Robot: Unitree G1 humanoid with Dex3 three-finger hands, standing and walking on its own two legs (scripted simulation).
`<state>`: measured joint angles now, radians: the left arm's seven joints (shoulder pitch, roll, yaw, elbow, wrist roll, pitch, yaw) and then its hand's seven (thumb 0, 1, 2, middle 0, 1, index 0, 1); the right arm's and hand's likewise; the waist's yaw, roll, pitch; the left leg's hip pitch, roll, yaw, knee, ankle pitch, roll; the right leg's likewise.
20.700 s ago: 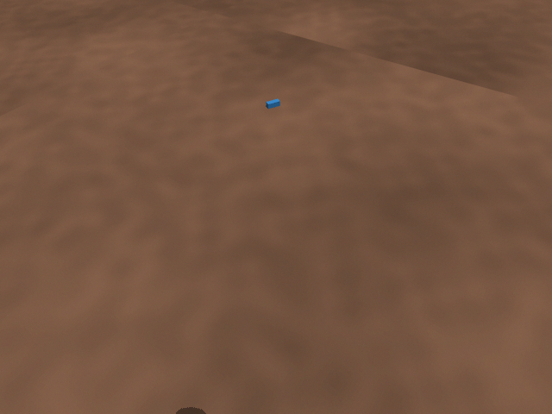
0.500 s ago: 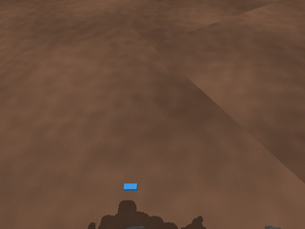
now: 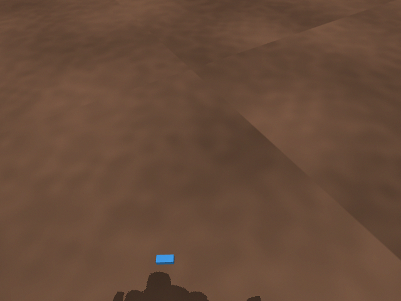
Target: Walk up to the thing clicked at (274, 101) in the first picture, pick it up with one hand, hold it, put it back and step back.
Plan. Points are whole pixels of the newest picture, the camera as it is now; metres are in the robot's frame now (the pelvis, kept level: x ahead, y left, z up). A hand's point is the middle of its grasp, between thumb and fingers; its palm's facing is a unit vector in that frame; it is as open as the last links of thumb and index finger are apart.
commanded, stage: stand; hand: left
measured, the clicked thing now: (165, 259) +0.43 +0.24 -0.76
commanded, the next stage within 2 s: walk up in 0.38 s
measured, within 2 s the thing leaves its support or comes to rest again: neither
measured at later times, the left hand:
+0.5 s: hand out of the picture +0.08 +0.26 -0.16, palm faces +0.00 -0.93 -0.36, open 7.4 cm
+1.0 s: hand out of the picture -0.04 +0.26 -0.16, palm faces +0.07 -0.90 -0.42, open 7.4 cm
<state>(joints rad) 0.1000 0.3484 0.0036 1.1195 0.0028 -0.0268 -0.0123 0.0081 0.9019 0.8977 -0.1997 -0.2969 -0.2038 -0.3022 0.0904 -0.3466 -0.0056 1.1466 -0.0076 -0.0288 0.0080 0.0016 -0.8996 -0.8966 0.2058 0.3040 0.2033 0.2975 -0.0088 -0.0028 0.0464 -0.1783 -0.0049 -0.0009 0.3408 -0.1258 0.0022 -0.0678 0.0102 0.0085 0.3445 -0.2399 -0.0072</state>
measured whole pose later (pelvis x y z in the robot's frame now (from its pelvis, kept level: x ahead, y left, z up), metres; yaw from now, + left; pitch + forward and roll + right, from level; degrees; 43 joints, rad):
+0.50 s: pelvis -0.01 +0.00 -0.01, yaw +0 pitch -1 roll +0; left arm 0.07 0.37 0.03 1.07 -0.02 0.01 0.00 0.01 0.90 0.90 -0.20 -0.30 -0.20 -0.30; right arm 0.02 -0.36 -0.02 1.10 0.01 0.00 0.00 0.00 -0.90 -0.90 0.21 0.30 0.20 0.30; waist 0.01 0.00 0.12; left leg -0.25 0.00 0.01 0.41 -0.14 0.01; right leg -0.15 0.01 0.01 0.45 -0.27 -0.01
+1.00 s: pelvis -0.13 -0.01 -0.02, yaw +5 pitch -1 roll +2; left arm 0.12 0.34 0.06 0.82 0.03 0.03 0.02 0.01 0.90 0.90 -0.20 -0.30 -0.21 -0.30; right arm 0.14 -0.42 -0.04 0.95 -0.01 0.07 -0.02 0.00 -0.90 -0.90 0.21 0.30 0.20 0.30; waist 0.03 0.03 0.20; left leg -0.32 -0.06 -0.09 0.92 -0.54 -0.03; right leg -0.42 -0.05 -0.05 0.63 -0.19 -0.03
